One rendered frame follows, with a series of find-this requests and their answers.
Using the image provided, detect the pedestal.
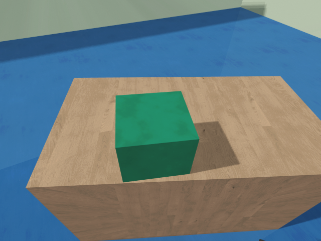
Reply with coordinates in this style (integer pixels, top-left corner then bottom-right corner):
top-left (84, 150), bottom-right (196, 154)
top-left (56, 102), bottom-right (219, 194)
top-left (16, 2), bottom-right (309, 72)
top-left (26, 76), bottom-right (321, 241)

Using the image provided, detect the carton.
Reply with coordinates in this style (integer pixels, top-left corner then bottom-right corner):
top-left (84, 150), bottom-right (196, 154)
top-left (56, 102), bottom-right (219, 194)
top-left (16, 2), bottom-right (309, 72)
top-left (115, 91), bottom-right (199, 182)

